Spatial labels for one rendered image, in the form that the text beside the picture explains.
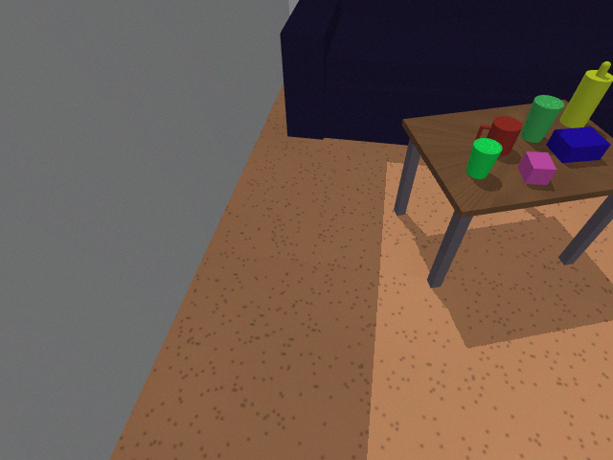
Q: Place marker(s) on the sofa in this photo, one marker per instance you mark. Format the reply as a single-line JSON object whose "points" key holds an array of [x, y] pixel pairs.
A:
{"points": [[354, 69]]}

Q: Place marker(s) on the coffee table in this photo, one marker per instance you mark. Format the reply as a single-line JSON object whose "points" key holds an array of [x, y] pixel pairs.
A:
{"points": [[444, 142]]}

